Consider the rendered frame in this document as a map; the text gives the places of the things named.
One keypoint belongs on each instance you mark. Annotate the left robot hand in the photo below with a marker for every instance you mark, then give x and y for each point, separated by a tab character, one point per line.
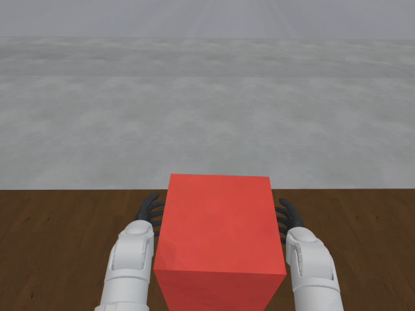
145	213

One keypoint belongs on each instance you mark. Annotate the left robot forearm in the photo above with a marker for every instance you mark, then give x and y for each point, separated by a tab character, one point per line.
128	271

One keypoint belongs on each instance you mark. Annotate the carton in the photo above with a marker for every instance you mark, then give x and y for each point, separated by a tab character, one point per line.
219	247

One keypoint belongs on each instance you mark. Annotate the right robot hand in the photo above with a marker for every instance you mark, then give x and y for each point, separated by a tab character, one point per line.
293	217

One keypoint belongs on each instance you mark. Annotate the right robot forearm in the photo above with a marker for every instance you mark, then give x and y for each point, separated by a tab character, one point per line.
314	278

